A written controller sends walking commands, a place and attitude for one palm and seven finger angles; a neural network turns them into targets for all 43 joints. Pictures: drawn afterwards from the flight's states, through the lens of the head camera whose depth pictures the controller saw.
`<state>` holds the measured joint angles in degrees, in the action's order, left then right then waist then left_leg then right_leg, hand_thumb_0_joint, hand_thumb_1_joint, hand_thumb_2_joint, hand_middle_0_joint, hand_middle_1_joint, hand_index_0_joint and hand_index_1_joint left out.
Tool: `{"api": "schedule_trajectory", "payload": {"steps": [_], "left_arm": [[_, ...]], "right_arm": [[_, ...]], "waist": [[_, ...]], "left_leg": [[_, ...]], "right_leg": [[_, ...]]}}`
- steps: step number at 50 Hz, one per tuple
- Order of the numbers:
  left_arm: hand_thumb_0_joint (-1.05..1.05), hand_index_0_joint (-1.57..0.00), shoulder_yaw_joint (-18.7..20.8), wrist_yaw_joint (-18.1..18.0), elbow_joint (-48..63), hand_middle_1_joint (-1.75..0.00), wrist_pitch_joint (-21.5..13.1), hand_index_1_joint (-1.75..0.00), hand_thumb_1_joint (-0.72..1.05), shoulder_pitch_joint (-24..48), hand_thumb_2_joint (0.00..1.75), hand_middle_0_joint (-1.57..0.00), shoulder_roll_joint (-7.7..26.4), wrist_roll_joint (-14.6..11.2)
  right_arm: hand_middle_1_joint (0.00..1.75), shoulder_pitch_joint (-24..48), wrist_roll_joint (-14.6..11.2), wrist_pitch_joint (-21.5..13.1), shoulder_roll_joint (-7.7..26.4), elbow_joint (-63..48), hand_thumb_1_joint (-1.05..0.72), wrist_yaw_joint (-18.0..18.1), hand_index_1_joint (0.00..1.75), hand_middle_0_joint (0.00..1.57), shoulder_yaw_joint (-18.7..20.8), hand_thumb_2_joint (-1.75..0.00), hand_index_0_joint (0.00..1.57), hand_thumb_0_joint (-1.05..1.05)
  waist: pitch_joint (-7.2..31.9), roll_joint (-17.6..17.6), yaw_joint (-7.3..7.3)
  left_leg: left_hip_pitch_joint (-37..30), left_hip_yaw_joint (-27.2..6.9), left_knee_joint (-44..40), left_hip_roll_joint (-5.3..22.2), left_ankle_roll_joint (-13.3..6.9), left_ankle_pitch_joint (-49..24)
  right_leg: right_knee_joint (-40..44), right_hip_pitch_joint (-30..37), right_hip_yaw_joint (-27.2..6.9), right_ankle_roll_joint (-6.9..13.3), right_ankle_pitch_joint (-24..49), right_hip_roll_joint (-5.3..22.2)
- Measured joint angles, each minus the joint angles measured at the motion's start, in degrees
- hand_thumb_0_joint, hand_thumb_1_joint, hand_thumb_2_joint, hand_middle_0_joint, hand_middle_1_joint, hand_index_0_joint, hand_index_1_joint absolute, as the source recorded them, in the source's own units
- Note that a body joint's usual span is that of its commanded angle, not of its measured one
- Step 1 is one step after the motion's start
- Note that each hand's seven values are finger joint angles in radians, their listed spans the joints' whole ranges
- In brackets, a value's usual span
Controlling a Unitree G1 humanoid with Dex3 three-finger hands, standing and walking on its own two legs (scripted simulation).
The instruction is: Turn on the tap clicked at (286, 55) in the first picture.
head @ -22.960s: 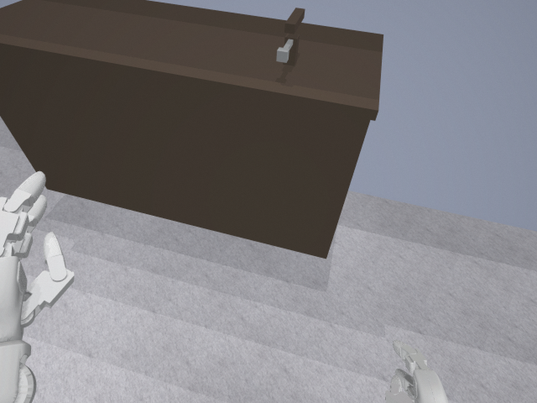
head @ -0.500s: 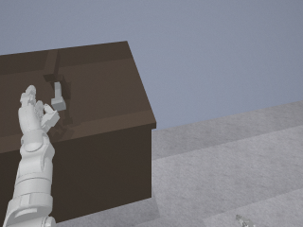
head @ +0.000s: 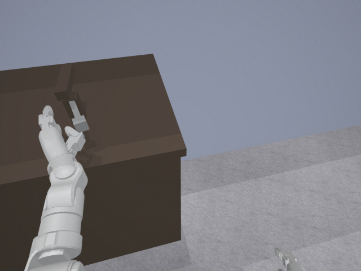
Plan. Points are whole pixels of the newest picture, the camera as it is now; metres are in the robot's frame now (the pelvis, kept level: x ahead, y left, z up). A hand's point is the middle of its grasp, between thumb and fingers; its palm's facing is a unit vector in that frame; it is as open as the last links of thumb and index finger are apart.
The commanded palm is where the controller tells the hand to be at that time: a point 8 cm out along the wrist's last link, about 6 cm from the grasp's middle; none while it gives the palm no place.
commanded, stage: push the lever round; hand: left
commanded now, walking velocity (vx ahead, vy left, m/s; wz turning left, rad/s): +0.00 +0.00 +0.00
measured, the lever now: (80, 124) +0.40 +0.27 +0.12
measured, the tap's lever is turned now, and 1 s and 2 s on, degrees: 16 47 66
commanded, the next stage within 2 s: lift the hand up off the lever in 1.98 s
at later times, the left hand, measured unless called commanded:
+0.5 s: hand (98, 131) +0.39 +0.23 +0.12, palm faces +0.71 -0.71 -0.06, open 7.6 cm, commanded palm +0.34 +0.25 +0.12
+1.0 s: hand (112, 122) +0.42 +0.20 +0.12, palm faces +0.77 -0.62 -0.11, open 7.5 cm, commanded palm +0.37 +0.22 +0.12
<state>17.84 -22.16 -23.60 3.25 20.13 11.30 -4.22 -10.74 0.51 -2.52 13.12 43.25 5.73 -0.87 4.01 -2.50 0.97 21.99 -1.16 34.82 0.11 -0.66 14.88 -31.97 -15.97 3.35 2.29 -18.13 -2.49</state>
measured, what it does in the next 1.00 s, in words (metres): stands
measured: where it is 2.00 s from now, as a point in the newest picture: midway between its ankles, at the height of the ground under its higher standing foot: outside the picture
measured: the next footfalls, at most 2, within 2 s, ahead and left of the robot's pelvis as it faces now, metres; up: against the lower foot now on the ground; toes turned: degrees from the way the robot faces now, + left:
none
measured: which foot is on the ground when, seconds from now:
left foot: down 0.00-1.00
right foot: down 0.00-1.00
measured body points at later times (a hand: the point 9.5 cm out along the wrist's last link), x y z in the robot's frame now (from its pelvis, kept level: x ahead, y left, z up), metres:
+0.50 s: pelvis -0.01 +0.00 +0.00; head -0.01 +0.00 +0.45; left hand +0.34 +0.26 +0.13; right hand +0.14 -0.24 -0.12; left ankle +0.03 +0.11 -0.73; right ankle -0.02 -0.09 -0.73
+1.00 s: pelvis +0.00 +0.00 -0.01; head +0.00 -0.01 +0.44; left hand +0.37 +0.23 +0.13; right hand +0.12 -0.25 -0.13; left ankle +0.03 +0.11 -0.73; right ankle -0.02 -0.09 -0.73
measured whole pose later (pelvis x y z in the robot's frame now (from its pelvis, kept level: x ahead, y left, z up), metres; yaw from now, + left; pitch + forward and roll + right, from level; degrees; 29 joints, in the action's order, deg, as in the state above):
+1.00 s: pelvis +0.00 +0.00 -0.01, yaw +1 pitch +5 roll -1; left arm 16.4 -47.0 -36.4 8.3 37.2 2.7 4.6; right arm -10.1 4.1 1.0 11.7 47.4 2.8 1.3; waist 6.0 -2.3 -1.4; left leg 28.1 -2.0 39.1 0.0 -0.3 16.1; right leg -36.8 -22.0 4.3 2.7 -20.0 -2.4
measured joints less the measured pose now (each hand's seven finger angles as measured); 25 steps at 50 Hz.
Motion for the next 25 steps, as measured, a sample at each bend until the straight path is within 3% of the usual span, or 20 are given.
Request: {"api": "schedule_trajectory", "payload": {"steps": [25], "left_arm": [[0.00, -0.16, -2.13, -13.50, -4.89, -0.15, 2.66, -0.15, 0.94, 7.55, 0.92, -0.15, -5.46, 4.55]], "right_arm": [[0.30, 1.06, 1.83, 2.34, -1.00, 2.22, -0.91, -0.77, 0.30, 0.20, 0.81, -0.89, 0.20, 0.01]], "waist": [[0.68, 0.20, -1.09]], "left_leg": [[2.03, -0.37, 1.26, -0.23, -0.03, -0.17]], "right_leg": [[-1.63, -2.04, 0.44, -0.03, -0.21, 0.22]]}}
